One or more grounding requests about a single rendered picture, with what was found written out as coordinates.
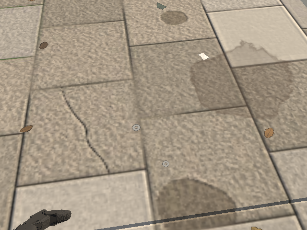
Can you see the robot left hand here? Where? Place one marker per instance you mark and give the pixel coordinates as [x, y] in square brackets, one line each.
[43, 219]

